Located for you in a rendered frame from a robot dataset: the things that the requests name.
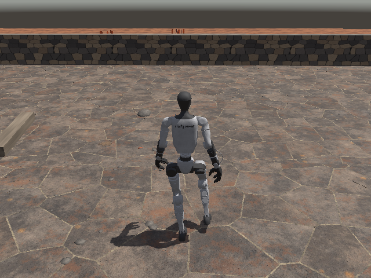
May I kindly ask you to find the right robot forearm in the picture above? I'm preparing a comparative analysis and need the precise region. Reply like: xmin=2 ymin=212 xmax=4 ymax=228
xmin=207 ymin=140 xmax=220 ymax=169

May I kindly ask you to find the right robot thigh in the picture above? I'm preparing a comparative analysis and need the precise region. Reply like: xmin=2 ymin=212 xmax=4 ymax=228
xmin=194 ymin=160 xmax=207 ymax=189

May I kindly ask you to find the left robot forearm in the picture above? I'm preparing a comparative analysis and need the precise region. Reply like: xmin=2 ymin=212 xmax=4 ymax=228
xmin=155 ymin=140 xmax=165 ymax=160

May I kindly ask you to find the robot right foot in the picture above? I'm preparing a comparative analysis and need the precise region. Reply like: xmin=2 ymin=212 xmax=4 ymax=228
xmin=203 ymin=214 xmax=212 ymax=225

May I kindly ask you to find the right robot hand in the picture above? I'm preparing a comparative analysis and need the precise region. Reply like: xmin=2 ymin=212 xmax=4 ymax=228
xmin=209 ymin=167 xmax=222 ymax=183

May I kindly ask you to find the left robot hand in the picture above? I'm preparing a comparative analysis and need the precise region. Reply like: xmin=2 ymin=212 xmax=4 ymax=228
xmin=155 ymin=158 xmax=169 ymax=170

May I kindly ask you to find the robot left upper arm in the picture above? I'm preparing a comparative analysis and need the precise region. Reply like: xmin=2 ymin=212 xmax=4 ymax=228
xmin=159 ymin=116 xmax=173 ymax=148

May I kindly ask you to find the robot right upper arm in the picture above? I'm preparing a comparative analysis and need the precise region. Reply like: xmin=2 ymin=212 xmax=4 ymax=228
xmin=197 ymin=116 xmax=212 ymax=149

